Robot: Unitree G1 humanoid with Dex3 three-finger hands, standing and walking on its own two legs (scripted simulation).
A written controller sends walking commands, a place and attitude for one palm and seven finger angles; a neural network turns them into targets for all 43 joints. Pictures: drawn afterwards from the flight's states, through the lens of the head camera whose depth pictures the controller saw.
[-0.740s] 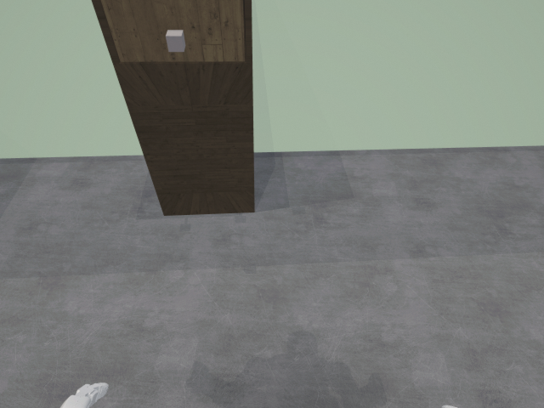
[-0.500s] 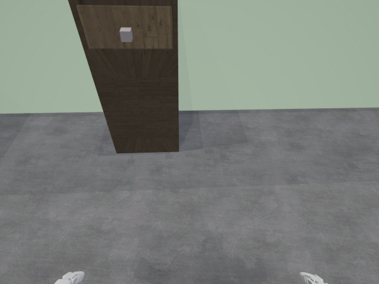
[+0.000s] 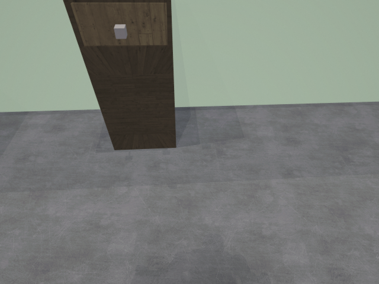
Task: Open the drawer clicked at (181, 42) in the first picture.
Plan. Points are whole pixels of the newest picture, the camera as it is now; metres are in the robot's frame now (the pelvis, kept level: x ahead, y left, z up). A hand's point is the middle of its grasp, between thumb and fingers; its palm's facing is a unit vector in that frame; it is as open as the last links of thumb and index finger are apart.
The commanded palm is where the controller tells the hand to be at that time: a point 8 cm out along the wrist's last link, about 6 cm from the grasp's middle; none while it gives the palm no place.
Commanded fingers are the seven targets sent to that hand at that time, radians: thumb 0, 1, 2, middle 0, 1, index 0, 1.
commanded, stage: stand and wait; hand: left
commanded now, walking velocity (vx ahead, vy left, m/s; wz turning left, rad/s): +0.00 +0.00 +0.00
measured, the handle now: (121, 29) +1.06 +0.36 +0.07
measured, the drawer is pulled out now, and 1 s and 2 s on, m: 0.00 0.00 0.00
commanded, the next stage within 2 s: look at it before walking up in 0.16 s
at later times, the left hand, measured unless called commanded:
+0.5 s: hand out of the picture +0.08 +0.24 -0.16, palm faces -0.02 -0.94 -0.33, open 7.4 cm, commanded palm none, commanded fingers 0.00 0.90 0.90 -0.20 -0.30 -0.20 -0.30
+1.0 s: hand out of the picture +0.08 +0.24 -0.16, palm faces -0.01 -0.94 -0.33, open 7.4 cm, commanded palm none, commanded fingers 0.00 0.90 0.90 -0.20 -0.30 -0.20 -0.30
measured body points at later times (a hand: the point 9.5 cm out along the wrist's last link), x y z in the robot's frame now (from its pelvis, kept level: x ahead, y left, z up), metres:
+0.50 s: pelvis +0.00 +0.00 +0.00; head +0.00 +0.00 +0.45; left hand +0.08 +0.29 -0.13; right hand +0.08 -0.30 -0.13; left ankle +0.00 +0.12 -0.74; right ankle +0.00 -0.12 -0.74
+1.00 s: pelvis +0.01 -0.01 +0.00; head +0.01 +0.00 +0.45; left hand +0.08 +0.29 -0.13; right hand +0.09 -0.29 -0.13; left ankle +0.00 +0.12 -0.74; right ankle +0.00 -0.12 -0.74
